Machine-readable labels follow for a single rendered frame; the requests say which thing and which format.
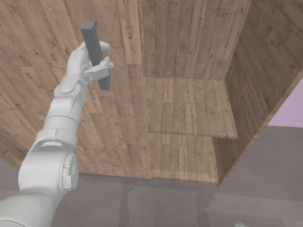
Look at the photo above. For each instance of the robot left forearm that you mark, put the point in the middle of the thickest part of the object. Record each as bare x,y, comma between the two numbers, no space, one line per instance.
63,118

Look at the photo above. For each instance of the wardrobe door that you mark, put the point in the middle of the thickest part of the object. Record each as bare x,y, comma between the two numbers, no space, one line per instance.
8,142
37,38

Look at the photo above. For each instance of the handle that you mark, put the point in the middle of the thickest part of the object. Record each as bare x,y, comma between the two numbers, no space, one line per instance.
90,36

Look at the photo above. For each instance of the robot left upper arm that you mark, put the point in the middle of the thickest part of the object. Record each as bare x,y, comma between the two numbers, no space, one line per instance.
46,176

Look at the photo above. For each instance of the left robot hand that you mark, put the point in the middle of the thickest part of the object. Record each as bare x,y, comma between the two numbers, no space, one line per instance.
79,65

